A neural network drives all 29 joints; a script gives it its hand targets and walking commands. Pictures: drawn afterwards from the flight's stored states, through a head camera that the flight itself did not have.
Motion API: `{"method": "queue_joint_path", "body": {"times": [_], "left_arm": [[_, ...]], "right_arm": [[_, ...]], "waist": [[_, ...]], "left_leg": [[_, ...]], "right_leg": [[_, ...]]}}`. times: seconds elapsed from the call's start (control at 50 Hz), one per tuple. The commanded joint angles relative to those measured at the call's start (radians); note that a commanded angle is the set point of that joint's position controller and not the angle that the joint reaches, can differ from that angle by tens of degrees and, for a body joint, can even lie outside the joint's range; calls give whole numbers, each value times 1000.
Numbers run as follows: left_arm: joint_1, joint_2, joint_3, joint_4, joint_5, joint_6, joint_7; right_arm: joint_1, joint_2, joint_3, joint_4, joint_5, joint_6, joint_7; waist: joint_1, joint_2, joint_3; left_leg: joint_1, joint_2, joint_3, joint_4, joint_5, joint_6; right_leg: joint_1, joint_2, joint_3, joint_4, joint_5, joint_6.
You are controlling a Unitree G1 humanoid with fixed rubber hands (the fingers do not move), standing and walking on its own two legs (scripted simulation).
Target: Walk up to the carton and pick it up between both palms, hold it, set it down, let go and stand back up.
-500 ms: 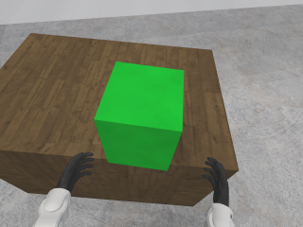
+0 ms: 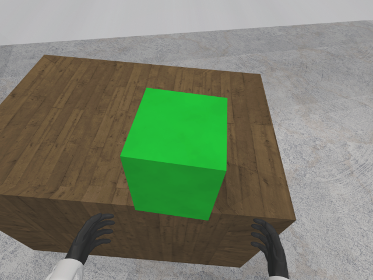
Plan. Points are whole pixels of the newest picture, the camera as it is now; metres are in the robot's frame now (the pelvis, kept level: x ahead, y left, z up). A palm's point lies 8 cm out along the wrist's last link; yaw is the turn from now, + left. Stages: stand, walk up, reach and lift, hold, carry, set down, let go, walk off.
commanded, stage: set down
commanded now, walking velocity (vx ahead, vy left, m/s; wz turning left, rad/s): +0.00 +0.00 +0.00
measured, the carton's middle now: (178, 157) +0.42 -0.02 -0.01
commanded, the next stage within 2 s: let go in 1.96 s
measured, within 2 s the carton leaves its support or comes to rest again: neither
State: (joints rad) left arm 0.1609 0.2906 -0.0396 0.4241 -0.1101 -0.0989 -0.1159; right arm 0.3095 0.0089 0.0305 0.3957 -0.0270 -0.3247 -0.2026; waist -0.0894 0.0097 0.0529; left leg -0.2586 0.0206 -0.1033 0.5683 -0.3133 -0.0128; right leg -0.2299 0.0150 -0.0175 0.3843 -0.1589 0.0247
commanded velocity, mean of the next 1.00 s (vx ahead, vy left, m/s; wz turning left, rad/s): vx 0.00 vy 0.00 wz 0.00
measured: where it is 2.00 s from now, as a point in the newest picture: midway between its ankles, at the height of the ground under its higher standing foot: outside the picture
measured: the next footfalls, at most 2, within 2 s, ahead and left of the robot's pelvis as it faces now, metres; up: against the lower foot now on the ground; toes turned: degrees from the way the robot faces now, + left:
none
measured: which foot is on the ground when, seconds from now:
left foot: down 0.00-1.00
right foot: down 0.00-1.00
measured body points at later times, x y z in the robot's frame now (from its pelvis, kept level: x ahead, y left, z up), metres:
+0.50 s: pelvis +0.00 +0.00 +0.00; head +0.03 +0.02 +0.45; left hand +0.22 +0.21 -0.07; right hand +0.16 -0.20 -0.05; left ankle -0.01 +0.12 -0.74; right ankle +0.03 -0.15 -0.74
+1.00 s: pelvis +0.01 +0.00 +0.00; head +0.04 +0.01 +0.45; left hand +0.22 +0.21 -0.08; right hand +0.15 -0.21 -0.07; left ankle -0.01 +0.12 -0.74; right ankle +0.03 -0.15 -0.74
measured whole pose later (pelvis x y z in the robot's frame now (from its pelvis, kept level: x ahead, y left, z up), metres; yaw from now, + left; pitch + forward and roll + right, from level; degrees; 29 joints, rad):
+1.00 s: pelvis +0.01 +0.00 +0.00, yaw +0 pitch +0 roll -3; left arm 0.17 0.27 -0.03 0.42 -0.11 0.12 -0.01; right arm 0.27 -0.09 0.00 0.54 -0.03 -0.23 -0.04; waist -0.09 0.02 0.07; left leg -0.24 0.02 -0.10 0.57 -0.33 -0.01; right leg -0.22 0.01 -0.02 0.39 -0.18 0.03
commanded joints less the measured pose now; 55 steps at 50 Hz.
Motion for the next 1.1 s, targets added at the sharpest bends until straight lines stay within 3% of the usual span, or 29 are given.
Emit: {"method": "queue_joint_path", "body": {"times": [0.0, 0.02, 0.08, 0.1, 0.16, 0.18, 0.22, 0.24, 0.28, 0.32, 0.36, 0.44, 0.48, 0.5, 0.56, 0.6, 0.62, 0.66, 0.68, 0.7, 0.72, 0.74, 0.78, 0.8, 0.82, 0.9, 0.94, 1.04, 1.08], "left_arm": [[-5, 146, 57, -284, -38, -29, 16], [-16, 137, 57, -261, -29, -19, 25], [-43, 159, 51, -277, -46, -14, 27], [-26, 144, 50, -275, -34, 0, 29], [-28, 139, 62, -250, -17, 27, 39], [-42, 144, 60, -242, -33, 31, 39], [-41, 140, 63, -231, -18, 43, 51], [-50, 136, 58, -225, -22, 46, 47], [-63, 131, 55, -241, -11, 58, 65], [-47, 121, 66, -209, 4, 76, 68], [-55, 141, 60, -234, -27, 75, 62], [-36, 119, 60, -233, 4, 100, 77], [-28, 126, 68, -245, 3, 106, 73], [-25, 100, 68, -198, 26, 121, 81], [-17, 113, 69, -233, 21, 126, 80], [-12, 79, 60, -222, 43, 142, 93], [-1, 88, 58, -251, 38, 138, 92], [1, 68, 57, -222, 54, 148, 97], [1, 70, 64, -225, 51, 150, 95], [13, 64, 65, -217, 57, 155, 95], [6, 42, 60, -184, 80, 165, 104], [9, 69, 62, -212, 56, 158, 94], [27, 79, 69, -215, 42, 152, 92], [7, 78, 70, -224, 40, 154, 96], [5, 55, 60, -193, 63, 162, 104], [11, 53, 66, -164, 62, 174, 101], [-14, 27, 59, -155, 95, 192, 123], [-29, 43, 55, -121, 67, 196, 113], [-12, 32, 59, -92, 79, 199, 116]], "right_arm": [[-44, -69, -32, -173, 80, -45, 22], [-73, -84, -39, -143, 63, -35, 28], [-76, -66, -42, -206, 61, -20, 24], [-61, -79, -55, -154, 64, -11, 32], [-70, -95, -62, -142, 52, 8, 42], [-97, -86, -58, -190, 54, 10, 43], [-101, -96, -61, -158, 45, 25, 49], [-93, -89, -64, -171, 37, 31, 47], [-134, -115, -82, -178, 45, 33, 63], [-123, -122, -73, -141, 37, 44, 74], [-103, -105, -75, -191, 39, 46, 65], [-100, -135, -80, -148, 42, 53, 89], [-73, -134, -84, -152, 35, 53, 84], [-89, -166, -95, -96, 28, 59, 99], [-77, -156, -94, -124, 36, 50, 99], [-90, -190, -105, -74, 40, 52, 121], [-75, -168, -101, -119, 51, 40, 119], [-75, -195, -107, -66, 47, 41, 132], [-63, -191, -101, -92, 41, 40, 131], [-58, -205, -108, -61, 37, 42, 132], [-87, -221, -116, -6, 38, 46, 147], [-60, -189, -100, -88, 39, 41, 134], [-45, -174, -86, -119, 47, 33, 133], [-62, -183, -99, -107, 45, 31, 137], [-75, -208, -106, -23, 44, 41, 149], [-85, -223, -112, -39, 33, 40, 156], [-118, -247, -138, 48, 27, 47, 175], [-124, -233, -112, 2, 13, 46, 170], [-130, -246, -119, 38, 9, 43, 178]], "waist": [[118, 115, -157], [122, 124, -140], [104, 104, -137], [103, 135, -140], [106, 132, -111], [111, 109, -123], [116, 108, -128], [106, 77, -109], [111, 124, -115], [115, 116, -117], [95, 73, -134], [111, 120, -129], [101, 97, -131], [109, 115, -109], [103, 99, -160], [104, 157, -143], [102, 142, -166], [106, 146, -149], [111, 127, -161], [95, 129, -145], [113, 152, -141], [105, 108, -151], [107, 78, -185], [114, 84, -192], [108, 123, -174], [104, 108, -167], [95, 163, -150], [94, 80, -160], [103, 86, -158]], "left_leg": [[45, -5, 93, -244, 178, -37], [33, -4, 91, -250, 151, -38], [-3, -2, 93, -278, 64, -17], [13, -3, 99, -276, 101, -29], [-3, 0, 98, -291, 59, -25], [-19, -3, 107, -289, 43, -15], [-12, -4, 104, -290, 43, -10], [-27, -9, 111, -290, 11, -8], [-67, 3, 109, -312, -11, 1], [-48, -2, 108, -305, 19, -4], [-37, -6, 111, -295, 26, 0], [-5, -6, 115, -297, 68, -20], [-3, -15, 126, -289, 72, -14], [7, -10, 117, -292, 93, -28], [47, -19, 128, -265, 154, -31], [62, -6, 116, -275, 181, -45], [68, -8, 122, -269, 208, -45], [90, -12, 123, -260, 254, -54], [86, -17, 129, -253, 251, -49], [103, -13, 124, -254, 277, -55], [104, -13, 127, -257, 256, -63], [85, -19, 133, -255, 254, -49], [95, -27, 137, -232, 311, -47], [94, -26, 141, -238, 304, -43], [105, -18, 131, -245, 300, -52], [108, -18, 142, -242, 304, -58], [102, -9, 125, -257, 267, -67], [69, -27, 152, -257, 245, -48], [80, -26, 149, -250, 265, -55]], "right_leg": [[321, 29, 5, -4, 92, -62], [312, 31, 1, -4, 60, -67], [341, 20, 6, 0, 49, -51], [334, 23, -1, 3, 62, -58], [341, 22, -6, -1, 32, -58], [338, 18, -2, 0, 26, -53], [347, 13, -5, 1, 16, -53], [344, 14, -1, -5, -12, -46], [359, 21, -11, 17, 4, -51], [360, 20, -13, 10, 5, -50], [360, 6, -1, 1, 41, -36], [336, 17, -25, 11, 37, -47], [350, 11, -17, 3, 50, -39], [325, 28, -30, 11, 38, -50], [331, 14, -25, -1, 83, -38], [308, 29, -32, 4, 91, -50], [328, 24, -31, 5, 124, -41], [299, 34, -41, 4, 123, -47], [315, 30, -35, 0, 127, -47], [305, 36, -40, 1, 133, -47], [293, 41, -49, -3, 102, -54], [324, 31, -40, -4, 133, -42], [341, 23, -30, -3, 186, -35], [333, 26, -34, 0, 168, -40], [310, 33, -40, 2, 154, -46], [307, 36, -48, 3, 147, -44], [288, 44, -62, 3, 113, -58], [320, 35, -59, 6, 114, -34], [306, 35, -65, 9, 115, -45]]}}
